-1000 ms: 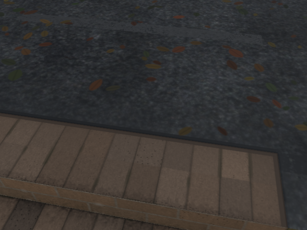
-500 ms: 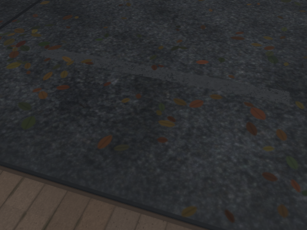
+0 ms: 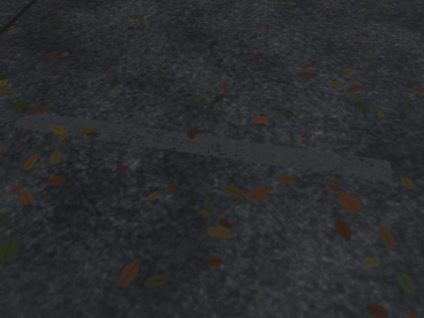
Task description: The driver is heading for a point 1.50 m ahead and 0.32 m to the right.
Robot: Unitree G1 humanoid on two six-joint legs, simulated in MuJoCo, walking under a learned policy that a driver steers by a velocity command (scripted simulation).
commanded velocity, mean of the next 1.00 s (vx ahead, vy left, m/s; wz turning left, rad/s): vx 0.03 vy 0.00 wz -0.31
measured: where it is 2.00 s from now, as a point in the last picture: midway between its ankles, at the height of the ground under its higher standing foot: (285, 316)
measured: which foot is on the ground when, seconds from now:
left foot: down 0.00-0.32, up 0.34-0.68, down 0.70-1.00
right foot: up 0.00-0.30, down 0.32-1.00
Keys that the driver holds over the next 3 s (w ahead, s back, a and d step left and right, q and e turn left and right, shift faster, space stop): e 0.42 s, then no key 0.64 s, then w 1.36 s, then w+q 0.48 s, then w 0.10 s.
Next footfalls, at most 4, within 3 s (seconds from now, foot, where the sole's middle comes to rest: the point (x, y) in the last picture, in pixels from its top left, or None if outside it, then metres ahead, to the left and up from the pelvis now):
0.32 right None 0.14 -0.15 -0.72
0.70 left None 0.19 0.09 -0.72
1.68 left None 0.47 -0.02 -0.72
2.16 right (332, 250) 0.72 -0.34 -0.72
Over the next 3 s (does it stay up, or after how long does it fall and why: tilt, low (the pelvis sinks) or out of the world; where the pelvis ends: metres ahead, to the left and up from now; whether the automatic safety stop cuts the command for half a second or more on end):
stays up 1.04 -0.25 0.06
